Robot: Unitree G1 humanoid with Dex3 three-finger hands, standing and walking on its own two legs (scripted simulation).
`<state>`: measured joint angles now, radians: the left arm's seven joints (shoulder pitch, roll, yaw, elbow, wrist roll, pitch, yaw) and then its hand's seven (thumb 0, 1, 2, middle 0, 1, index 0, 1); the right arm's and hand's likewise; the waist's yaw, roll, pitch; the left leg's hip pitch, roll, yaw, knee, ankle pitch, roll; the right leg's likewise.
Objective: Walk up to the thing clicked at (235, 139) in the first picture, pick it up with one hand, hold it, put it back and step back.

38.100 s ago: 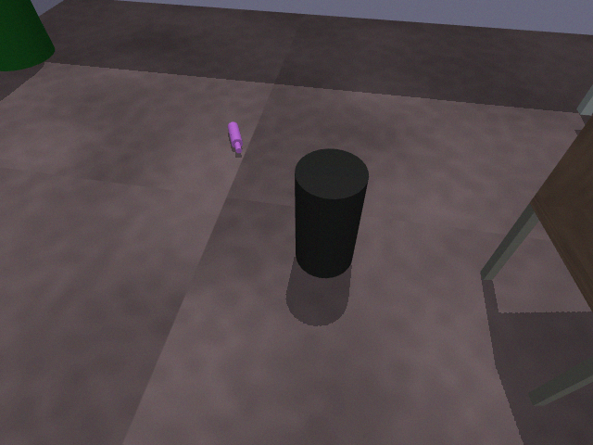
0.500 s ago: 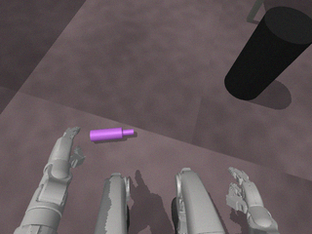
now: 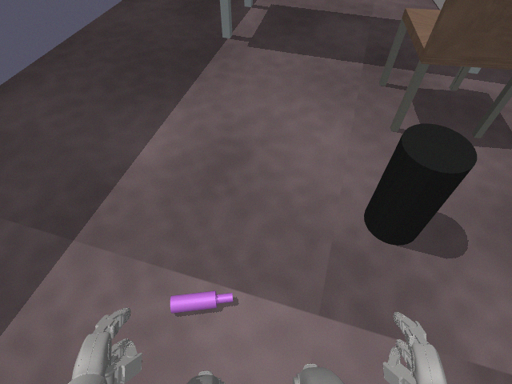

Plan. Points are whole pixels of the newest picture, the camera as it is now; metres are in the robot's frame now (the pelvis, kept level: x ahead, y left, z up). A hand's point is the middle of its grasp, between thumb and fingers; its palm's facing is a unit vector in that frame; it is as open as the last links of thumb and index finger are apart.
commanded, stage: home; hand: left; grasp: from above
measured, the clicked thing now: (202, 300) +0.49 +0.17 -0.67
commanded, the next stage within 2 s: none
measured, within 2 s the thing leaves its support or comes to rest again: neither
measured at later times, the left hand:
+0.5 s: hand (129, 374) +0.17 +0.18 -0.03, palm faces +0.07 -0.98 -0.20, open 7.4 cm
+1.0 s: hand (130, 371) +0.17 +0.18 -0.03, palm faces +0.05 -0.98 -0.20, open 7.4 cm
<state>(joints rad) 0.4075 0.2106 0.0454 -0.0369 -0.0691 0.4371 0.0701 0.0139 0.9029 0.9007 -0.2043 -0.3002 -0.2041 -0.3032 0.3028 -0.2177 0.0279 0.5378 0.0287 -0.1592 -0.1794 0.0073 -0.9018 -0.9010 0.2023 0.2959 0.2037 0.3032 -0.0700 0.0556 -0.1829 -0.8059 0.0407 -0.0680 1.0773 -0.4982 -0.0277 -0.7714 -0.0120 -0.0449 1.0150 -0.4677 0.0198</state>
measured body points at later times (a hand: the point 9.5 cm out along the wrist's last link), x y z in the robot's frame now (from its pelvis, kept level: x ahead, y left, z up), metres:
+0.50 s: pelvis +0.01 +0.00 +0.01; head +0.02 +0.00 +0.46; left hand +0.16 +0.23 -0.02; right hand +0.18 -0.24 -0.05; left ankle +0.02 +0.13 -0.67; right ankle +0.02 -0.14 -0.67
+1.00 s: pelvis +0.01 +0.00 +0.01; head +0.02 +0.00 +0.46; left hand +0.17 +0.23 -0.02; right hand +0.17 -0.24 -0.05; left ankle +0.02 +0.13 -0.67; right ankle +0.02 -0.14 -0.67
